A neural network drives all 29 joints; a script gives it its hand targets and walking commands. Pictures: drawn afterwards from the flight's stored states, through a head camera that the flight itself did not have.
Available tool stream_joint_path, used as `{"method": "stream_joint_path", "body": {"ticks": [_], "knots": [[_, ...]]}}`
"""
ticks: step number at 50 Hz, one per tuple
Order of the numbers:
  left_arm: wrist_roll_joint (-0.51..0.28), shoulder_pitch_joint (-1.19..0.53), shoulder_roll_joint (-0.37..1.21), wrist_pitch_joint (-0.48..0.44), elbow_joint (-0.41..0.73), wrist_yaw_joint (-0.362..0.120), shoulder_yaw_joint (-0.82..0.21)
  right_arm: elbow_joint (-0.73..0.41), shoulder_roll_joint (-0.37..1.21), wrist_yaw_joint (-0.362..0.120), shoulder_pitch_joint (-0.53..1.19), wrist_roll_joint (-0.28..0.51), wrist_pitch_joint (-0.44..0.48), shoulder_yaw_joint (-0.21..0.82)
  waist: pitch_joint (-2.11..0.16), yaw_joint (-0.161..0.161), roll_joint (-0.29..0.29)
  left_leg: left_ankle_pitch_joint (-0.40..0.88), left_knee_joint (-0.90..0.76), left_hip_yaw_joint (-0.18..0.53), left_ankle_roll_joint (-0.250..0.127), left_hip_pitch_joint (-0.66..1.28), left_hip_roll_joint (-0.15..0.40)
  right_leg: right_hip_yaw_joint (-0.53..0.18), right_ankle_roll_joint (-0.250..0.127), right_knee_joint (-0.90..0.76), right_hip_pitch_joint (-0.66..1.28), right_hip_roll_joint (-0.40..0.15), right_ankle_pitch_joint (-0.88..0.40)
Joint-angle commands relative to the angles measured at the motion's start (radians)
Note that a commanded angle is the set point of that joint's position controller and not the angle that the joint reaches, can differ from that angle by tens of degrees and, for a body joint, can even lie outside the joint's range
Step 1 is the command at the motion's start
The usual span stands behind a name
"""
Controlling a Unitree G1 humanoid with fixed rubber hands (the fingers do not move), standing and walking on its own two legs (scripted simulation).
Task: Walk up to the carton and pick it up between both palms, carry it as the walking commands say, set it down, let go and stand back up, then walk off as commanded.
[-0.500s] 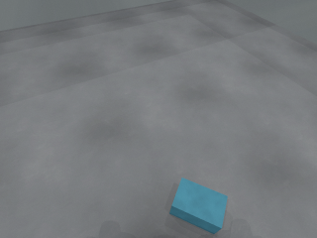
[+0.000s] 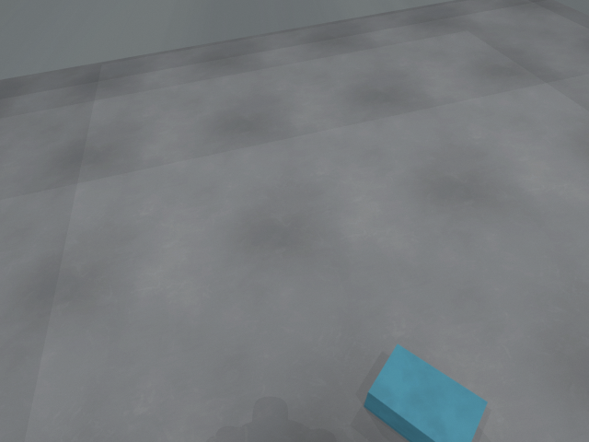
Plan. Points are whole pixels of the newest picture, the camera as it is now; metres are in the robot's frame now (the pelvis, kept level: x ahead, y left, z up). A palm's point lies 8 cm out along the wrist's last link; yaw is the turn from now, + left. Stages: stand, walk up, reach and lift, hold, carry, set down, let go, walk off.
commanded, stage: stand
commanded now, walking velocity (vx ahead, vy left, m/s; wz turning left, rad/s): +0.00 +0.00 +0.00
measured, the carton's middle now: (421, 404) +0.36 -0.30 -0.70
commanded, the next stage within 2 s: none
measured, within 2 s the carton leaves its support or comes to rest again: neither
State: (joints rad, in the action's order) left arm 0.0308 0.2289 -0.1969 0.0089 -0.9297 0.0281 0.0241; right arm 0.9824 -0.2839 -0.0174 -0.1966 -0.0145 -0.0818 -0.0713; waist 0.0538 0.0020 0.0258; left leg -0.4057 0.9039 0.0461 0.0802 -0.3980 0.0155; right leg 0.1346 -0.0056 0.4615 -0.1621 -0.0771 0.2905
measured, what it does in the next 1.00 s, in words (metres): steps on the spot: left foot, then right foot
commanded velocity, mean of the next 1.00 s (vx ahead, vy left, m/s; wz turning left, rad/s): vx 0.00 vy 0.00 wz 0.00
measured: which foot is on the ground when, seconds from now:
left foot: up 0.00-0.10, down 0.12-1.00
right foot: down 0.00-0.12, up 0.14-0.40, down 0.42-1.00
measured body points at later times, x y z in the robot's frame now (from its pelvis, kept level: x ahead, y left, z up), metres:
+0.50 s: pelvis +0.01 +0.03 +0.00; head +0.00 +0.03 +0.45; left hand +0.00 +0.27 -0.16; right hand +0.07 -0.19 -0.16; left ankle -0.01 +0.14 -0.74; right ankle -0.01 -0.09 -0.74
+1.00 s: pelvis +0.01 +0.02 +0.00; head +0.01 +0.02 +0.45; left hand +0.00 +0.23 -0.16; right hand -0.03 -0.19 -0.16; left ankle -0.01 +0.14 -0.74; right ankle -0.01 -0.09 -0.74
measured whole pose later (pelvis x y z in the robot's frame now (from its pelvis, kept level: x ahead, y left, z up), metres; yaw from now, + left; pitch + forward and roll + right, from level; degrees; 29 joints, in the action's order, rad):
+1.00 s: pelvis +0.01 +0.02 +0.00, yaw +1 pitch -2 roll +0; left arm 0.01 0.30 -0.12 0.00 -1.15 0.03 -0.01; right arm 1.20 -0.13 0.04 -0.31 -0.01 0.00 0.01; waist 0.02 0.01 0.00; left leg -0.24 0.40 -0.04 0.00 -0.12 0.01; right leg 0.04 0.00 0.39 -0.12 -0.02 0.24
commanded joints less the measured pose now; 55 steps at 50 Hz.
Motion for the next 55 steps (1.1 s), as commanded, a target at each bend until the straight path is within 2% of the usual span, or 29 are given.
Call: {"method": "stream_joint_path", "body": {"ticks": [1, 3, 4, 5, 6, 7, 8, 9, 10, 11, 12, 14, 15, 18, 19, 21, 22, 23, 24, 25, 27, 29, 30, 37, 55], "knots": [[0.004, 0.064, -0.223, -0.013, 0.021, -0.004, 0.056, -0.073, -0.029, 0.008, 0.063, 0.005, 0.022, 0.009, -0.068, -0.045, -0.248, -0.022, -0.158, -0.098, -0.007, 0.012, -0.026, -0.139, -0.144, -0.057, 0.113, -0.187, -0.647], [0.001, 0.068, -0.234, -0.005, 0.011, -0.009, 0.062, -0.056, -0.029, 0.014, 0.036, 0.004, 0.026, 0.014, -0.07, -0.036, -0.259, 0.011, -0.273, -0.113, -0.03, 0.079, -0.028, -0.16, -0.144, -0.033, 0.098, -0.196, -0.647], [-0.003, 0.06, -0.232, 0.001, 0.008, -0.01, 0.062, -0.04, -0.028, 0.016, 0.007, 0.004, 0.032, 0.017, -0.071, -0.016, -0.233, 0.115, -0.397, -0.112, -0.044, 0.145, -0.021, -0.154, -0.125, -0.008, 0.075, -0.192, -0.628], [-0.009, 0.05, -0.217, 0.006, 0.009, -0.011, 0.059, -0.024, -0.036, 0.02, -0.029, 0.001, 0.043, 0.02, -0.07, 0.013, -0.17, 0.294, -0.556, -0.087, -0.051, 0.247, 0.0, -0.141, -0.081, 0.024, 0.021, -0.178, -0.561], [-0.014, 0.055, -0.177, 0.001, 0.02, -0.015, 0.05, -0.011, -0.093, 0.028, -0.074, -0.007, 0.06, 0.011, -0.122, 0.028, -0.057, 0.441, -0.581, 0.014, -0.055, 0.409, 0.107, -0.106, -0.022, 0.088, -0.072, -0.137, -0.386], [-0.013, 0.093, -0.082, -0.003, 0.034, -0.015, 0.024, -0.015, -0.161, 0.037, -0.08, -0.012, 0.073, 0.008, -0.158, 0.004, 0.181, 0.741, -0.582, 0.248, -0.104, 0.523, 0.328, -0.039, 0.028, 0.205, -0.218, -0.065, 0.043], [-0.031, 0.074, -0.062, 0.017, 0.019, -0.004, 0.012, 0.005, -0.157, 0.046, -0.072, -0.002, 0.075, 0.014, -0.132, 0.025, 0.239, 0.775, -0.581, 0.222, -0.231, 0.365, 0.354, -0.085, 0.025, 0.24, -0.15, -0.012, 0.286], [-0.03, 0.038, -0.093, 0.031, 0.018, 0.0, 0.017, 0.007, -0.106, 0.049, -0.047, -0.003, 0.075, 0.026, -0.086, 0.03, 0.231, 0.616, -0.611, 0.226, -0.264, 0.287, 0.325, -0.116, 0.026, 0.294, -0.135, -0.009, 0.304], [-0.024, 0.022, -0.112, 0.036, 0.007, -0.001, 0.021, -0.001, -0.072, 0.054, -0.003, -0.007, 0.077, 0.041, -0.042, 0.016, 0.179, 0.574, -0.627, 0.184, -0.251, 0.275, 0.284, -0.122, 0.024, 0.311, -0.155, -0.013, 0.275], [-0.02, 0.037, -0.104, 0.038, -0.016, -0.006, 0.019, -0.006, -0.06, 0.061, 0.044, -0.009, 0.076, 0.053, -0.031, -0.005, 0.158, 0.58, -0.627, 0.135, -0.237, 0.29, 0.243, -0.12, 0.023, 0.319, -0.178, -0.003, 0.226], [-0.017, 0.064, -0.095, 0.04, -0.036, -0.009, 0.017, -0.009, -0.06, 0.068, 0.055, -0.005, 0.076, 0.056, -0.026, -0.013, 0.168, 0.644, -0.616, 0.102, -0.227, 0.301, 0.221, -0.11, 0.025, 0.324, -0.187, 0.007, 0.185], [-0.014, 0.101, -0.077, 0.039, -0.069, -0.008, 0.011, 0.013, -0.064, 0.068, 0.024, 0.005, 0.079, 0.059, -0.054, -0.015, 0.134, 0.74, -0.588, 0.063, -0.23, 0.312, 0.205, -0.108, 0.032, 0.322, -0.149, 0.019, 0.162], [-0.016, 0.11, -0.07, 0.037, -0.08, -0.007, 0.008, 0.019, -0.062, 0.065, 0.022, 0.007, 0.079, 0.059, -0.058, -0.017, 0.114, 0.727, -0.58, 0.042, -0.23, 0.298, 0.197, -0.105, 0.035, 0.296, -0.125, 0.021, 0.157], [-0.02, 0.104, -0.065, 0.035, -0.097, 0.0, 0.001, 0.031, -0.055, 0.063, 0.033, 0.005, 0.078, 0.06, -0.039, -0.011, 0.11, 0.543, -0.588, 0.052, -0.237, 0.256, 0.186, -0.094, 0.04, 0.174, -0.076, 0.031, 0.116], [-0.019, 0.11, -0.064, 0.034, -0.104, 0.003, 0.0, 0.035, -0.054, 0.062, 0.036, 0.005, 0.077, 0.06, -0.031, -0.015, 0.105, 0.476, -0.586, 0.059, -0.231, 0.236, 0.181, -0.092, 0.037, 0.103, -0.045, 0.031, 0.056], [-0.012, 0.151, -0.064, 0.022, -0.132, 0.008, -0.004, 0.043, -0.05, 0.059, 0.044, 0.013, 0.073, 0.056, -0.025, -0.034, 0.044, 0.296, -0.58, 0.063, -0.178, 0.162, 0.152, -0.118, 0.029, -0.079, 0.085, -0.002, -0.212], [-0.004, 0.151, -0.085, 0.013, -0.136, 0.009, -0.004, 0.046, -0.032, 0.055, 0.027, 0.018, 0.073, 0.056, -0.021, -0.02, -0.01, 0.22, -0.567, 0.053, -0.15, 0.132, 0.118, -0.171, 0.019, -0.103, 0.12, -0.046, -0.278], [0.002, 0.13, -0.104, 0.004, -0.126, 0.009, -0.007, 0.054, -0.015, 0.052, -0.003, 0.019, 0.071, 0.055, -0.015, 0.007, -0.056, 0.138, -0.577, 0.043, -0.137, 0.126, 0.088, -0.226, 0.003, -0.11, 0.102, -0.089, -0.291], [-0.011, 0.096, -0.121, 0.004, -0.135, 0.004, -0.005, 0.063, 0.024, 0.049, -0.021, 0.023, 0.068, 0.063, 0.04, 0.02, -0.125, 0.174, -0.623, 0.021, -0.128, 0.183, 0.061, -0.213, -0.011, -0.109, -0.015, -0.073, -0.168], [-0.011, 0.077, -0.095, 0.003, -0.135, -0.001, -0.008, 0.078, 0.023, 0.052, -0.02, 0.016, 0.066, 0.064, 0.077, 0.006, -0.158, 0.218, -0.595, 0.012, -0.124, 0.25, 0.065, -0.221, -0.014, -0.15, -0.106, -0.06, -0.093], [-0.013, 0.084, -0.067, -0.009, -0.137, 0.002, -0.015, 0.097, -0.007, 0.052, -0.034, 0.006, 0.069, 0.053, 0.05, 0.006, -0.099, 0.276, -0.567, 0.019, -0.126, 0.274, 0.073, -0.196, -0.006, -0.161, -0.065, -0.047, -0.149], [-0.017, 0.117, -0.067, -0.017, -0.156, 0.007, -0.015, 0.12, 0.009, 0.049, -0.062, 0.007, 0.077, 0.052, 0.021, 0.001, -0.102, 0.284, -0.572, 0.015, -0.123, 0.272, 0.074, -0.199, -0.011, -0.155, -0.024, -0.047, -0.186], [-0.018, 0.118, -0.064, -0.019, -0.159, 0.007, -0.015, 0.129, 0.017, 0.05, -0.072, 0.006, 0.08, 0.055, 0.011, 0.002, -0.086, 0.289, -0.581, 0.014, -0.12, 0.27, 0.076, -0.198, -0.013, -0.152, -0.007, -0.046, -0.192], [-0.018, 0.125, -0.049, -0.018, -0.177, 0.01, -0.015, 0.174, 0.035, 0.056, -0.109, 0.006, 0.084, 0.063, 0.022, -0.003, -0.036, 0.281, -0.59, 0.007, -0.105, 0.242, 0.074, -0.196, -0.024, -0.153, 0.009, -0.04, -0.177], [-0.022, 0.153, -0.014, -0.017, -0.217, 0.014, -0.024, 0.216, 0.066, 0.066, -0.2, 0.007, 0.09, 0.078, 0.042, 0.004, -0.031, 0.297, -0.576, -0.001, -0.103, 0.225, 0.082, -0.187, -0.027, -0.138, -0.005, -0.024, -0.209]]}}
